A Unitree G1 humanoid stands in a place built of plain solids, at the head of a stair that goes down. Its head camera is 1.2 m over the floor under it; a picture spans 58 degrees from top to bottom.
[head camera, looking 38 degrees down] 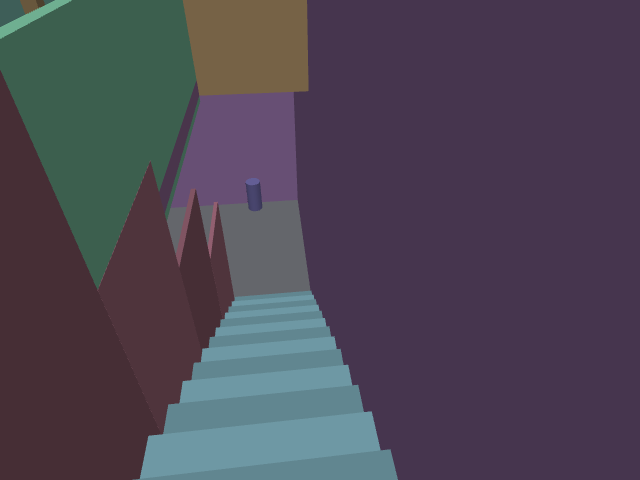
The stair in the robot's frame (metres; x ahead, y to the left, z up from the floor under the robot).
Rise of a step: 0.19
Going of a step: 0.27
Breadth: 0.96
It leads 7 degrees to the left of straight ahead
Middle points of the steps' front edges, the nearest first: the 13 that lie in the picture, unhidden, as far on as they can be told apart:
0.72 0.22 -0.38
0.98 0.25 -0.57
1.24 0.28 -0.76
1.51 0.31 -0.95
1.77 0.34 -1.14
2.03 0.37 -1.33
2.29 0.40 -1.52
2.55 0.43 -1.71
2.81 0.46 -1.90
3.07 0.49 -2.09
3.33 0.52 -2.28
3.59 0.55 -2.47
3.86 0.58 -2.67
